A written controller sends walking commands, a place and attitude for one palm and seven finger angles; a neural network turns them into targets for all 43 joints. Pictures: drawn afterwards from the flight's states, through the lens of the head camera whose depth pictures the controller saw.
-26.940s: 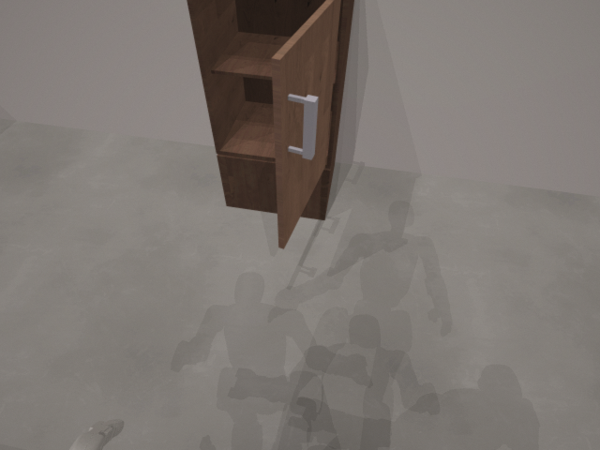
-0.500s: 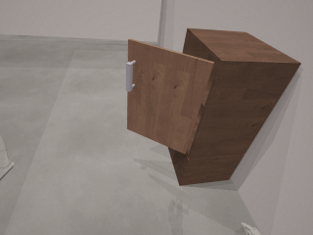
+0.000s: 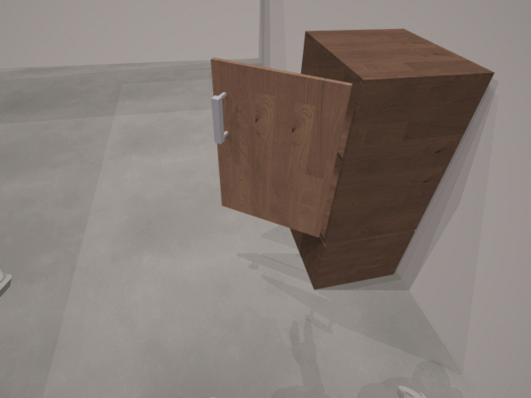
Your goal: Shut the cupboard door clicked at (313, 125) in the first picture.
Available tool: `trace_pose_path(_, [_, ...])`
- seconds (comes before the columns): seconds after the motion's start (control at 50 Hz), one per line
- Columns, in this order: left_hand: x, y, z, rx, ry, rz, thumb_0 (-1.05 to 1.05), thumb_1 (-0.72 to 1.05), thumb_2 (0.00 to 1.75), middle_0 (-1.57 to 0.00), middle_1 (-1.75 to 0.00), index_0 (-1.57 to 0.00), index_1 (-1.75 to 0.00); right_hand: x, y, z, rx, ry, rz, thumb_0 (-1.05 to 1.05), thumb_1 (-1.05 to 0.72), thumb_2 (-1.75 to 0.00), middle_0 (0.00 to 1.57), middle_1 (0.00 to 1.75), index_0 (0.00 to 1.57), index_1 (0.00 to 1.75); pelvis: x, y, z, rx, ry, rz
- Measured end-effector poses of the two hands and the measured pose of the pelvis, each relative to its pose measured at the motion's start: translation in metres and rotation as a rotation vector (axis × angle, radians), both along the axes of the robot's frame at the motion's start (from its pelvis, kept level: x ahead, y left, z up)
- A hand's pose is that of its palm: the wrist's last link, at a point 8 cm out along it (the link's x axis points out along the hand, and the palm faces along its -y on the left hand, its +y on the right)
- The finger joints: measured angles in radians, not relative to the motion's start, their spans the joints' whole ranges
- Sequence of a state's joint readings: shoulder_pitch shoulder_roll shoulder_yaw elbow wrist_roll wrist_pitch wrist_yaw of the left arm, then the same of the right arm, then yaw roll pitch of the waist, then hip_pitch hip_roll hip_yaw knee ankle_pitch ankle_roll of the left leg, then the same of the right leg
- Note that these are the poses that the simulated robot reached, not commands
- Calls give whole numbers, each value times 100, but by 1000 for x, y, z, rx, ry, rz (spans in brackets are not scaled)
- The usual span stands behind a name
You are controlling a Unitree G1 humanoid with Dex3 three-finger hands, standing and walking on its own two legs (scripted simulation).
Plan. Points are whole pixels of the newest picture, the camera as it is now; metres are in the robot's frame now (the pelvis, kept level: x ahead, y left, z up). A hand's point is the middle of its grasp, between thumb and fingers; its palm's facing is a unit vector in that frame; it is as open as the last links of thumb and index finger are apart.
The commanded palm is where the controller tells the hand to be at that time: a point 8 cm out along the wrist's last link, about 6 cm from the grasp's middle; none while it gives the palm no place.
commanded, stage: stop stepping back and stand still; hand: left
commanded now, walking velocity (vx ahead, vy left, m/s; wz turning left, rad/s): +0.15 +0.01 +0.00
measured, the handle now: (221, 117) +0.94 +0.20 -0.01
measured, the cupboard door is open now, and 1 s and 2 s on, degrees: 53 53 53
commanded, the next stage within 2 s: let the arm hang, fingers relaxed in 0.52 s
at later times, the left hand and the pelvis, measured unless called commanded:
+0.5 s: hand (25, 268) +0.22 +0.31 +0.16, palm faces +0.42 -0.74 -0.53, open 7.4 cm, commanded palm +0.16 +0.33 +0.18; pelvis +0.03 +0.03 +0.00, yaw +3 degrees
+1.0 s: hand out of the picture +0.06 +0.21 -0.17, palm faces +0.13 -0.98 -0.17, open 7.0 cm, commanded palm none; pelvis +0.01 +0.03 +0.00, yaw +7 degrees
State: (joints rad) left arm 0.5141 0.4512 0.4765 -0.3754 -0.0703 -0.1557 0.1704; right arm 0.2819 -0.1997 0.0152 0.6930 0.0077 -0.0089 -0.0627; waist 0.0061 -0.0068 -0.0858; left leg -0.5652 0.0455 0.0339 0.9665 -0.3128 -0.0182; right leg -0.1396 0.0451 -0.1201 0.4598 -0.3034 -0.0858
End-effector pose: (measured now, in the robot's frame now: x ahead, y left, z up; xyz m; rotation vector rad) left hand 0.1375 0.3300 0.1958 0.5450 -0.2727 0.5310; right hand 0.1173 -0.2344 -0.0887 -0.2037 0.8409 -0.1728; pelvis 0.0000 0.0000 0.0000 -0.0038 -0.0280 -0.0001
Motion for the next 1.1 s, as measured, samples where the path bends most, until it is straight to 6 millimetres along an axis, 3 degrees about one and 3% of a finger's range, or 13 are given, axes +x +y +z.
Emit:
trace_pose_path(0.08, [6, 6, -40, -174, 52, 64, 1, 90, 90, -20, -30, -21, -30, 5, -4, 2, -58, -1, 11, 1, -90, -90, 20, 30, 21, 30, 7, 11, 0, -4, 2, 33])
trace_pose_path(0.14, [14, -4, -52, -226, 46, -3, 2, 90, 90, -20, -30, -20, -30, 16, 1, 7, -116, 9, 42, 1, -90, -90, 20, 30, 21, 30, 13, 22, -3, -14, 1, 57])
trace_pose_path(0.2, [22, -4, -40, -164, 0, -87, 2, 89, 90, -21, -30, -21, -30, 34, 12, 12, -147, -18, 54, 1, -91, -90, 20, 30, 20, 30, 16, 30, -9, -10, 0, 59])
trace_pose_path(0.32, [37, 12, 14, 106, -38, -123, 2, 89, 90, -21, -30, -21, -30, 67, 52, 20, -40, -104, 108, 1, -91, -90, 20, 30, 20, 30, 18, 32, -3, -2, 13, 53])
trace_pose_path(0.38, [40, 12, 23, 157, -4, -108, 2, 89, 90, -21, -30, -21, -30, 77, 66, 15, 40, -123, 122, 1, -90, -90, 20, 30, 21, 30, 21, 31, -2, -12, 21, 49])
trace_pose_path(0.52, [34, 9, -23, -1, 217, -41, 1, 90, 90, -21, -30, -21, -30, 79, 64, 0, 94, -65, 95, 1, -90, -90, 21, 30, 21, 30, 33, 28, -1, -15, 49, 46])
trace_pose_path(0.64, [34, 2, -45, -85, 199, -36, 2, 89, 90, -21, -30, -21, -30, 74, 41, -3, 9, -12, 113, 1, -90, -90, 20, 30, 21, 30, 36, 27, -3, -8, 37, 75])
trace_pose_path(0.68, [44, 4, -81, -131, 326, -56, 1, 89, 90, -21, -30, -21, -30, 76, 32, -10, 2, 6, 156, 1, -90, -90, 20, 30, 21, 30, 32, 30, -6, -10, 41, 89])
trace_pose_path(0.74, [46, 1, -166, -288, 653, -47, 1, 90, 90, -20, -30, -20, -30, 74, 19, -21, -10, 33, 150, 1, -90, -90, 20, 30, 21, 30, 26, 36, -10, -9, 45, 93])
trace_pose_path(0.82, [10, -31, -265, -477, 1045, -54, 1, 91, 90, -20, -30, -20, -30, 55, 13, -27, -24, 87, 117, 1, -91, -90, 20, 30, 20, 30, 19, 37, -12, 4, 35, 95])
trace_pose_path(0.88, [-31, -63, -313, -616, 1233, -57, 1, 91, 90, -20, -30, -20, -30, 27, 16, -28, -39, 180, 110, 1, -91, -90, 20, 30, 20, 30, 14, 35, -11, 10, 20, 98])
trace_pose_path(0.92, [-58, -79, -331, -709, 1304, -33, 1, 92, 89, -20, -30, -20, -30, 6, 20, -29, -44, 257, 110, 1, -91, -90, 20, 30, 20, 30, 12, 33, -9, 4, 13, 103])
trace_pose_path(1.1, [-137, -52, -337, -753, 1458, 155, -2, 96, 89, -21, -30, -20, -30, -69, 46, -45, 22, 493, 69, 1, -91, -90, 20, 30, 20, 30, 6, 36, 0, -19, 4, 108])
